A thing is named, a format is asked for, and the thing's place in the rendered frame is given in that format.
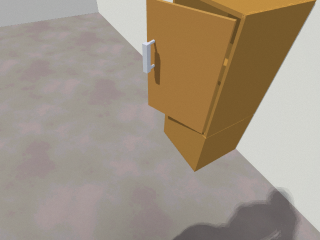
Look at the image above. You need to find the handle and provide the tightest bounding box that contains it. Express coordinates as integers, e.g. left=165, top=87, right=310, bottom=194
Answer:
left=142, top=39, right=155, bottom=74

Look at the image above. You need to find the cupboard door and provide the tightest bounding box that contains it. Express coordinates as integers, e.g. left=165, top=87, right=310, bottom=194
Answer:
left=146, top=0, right=237, bottom=134

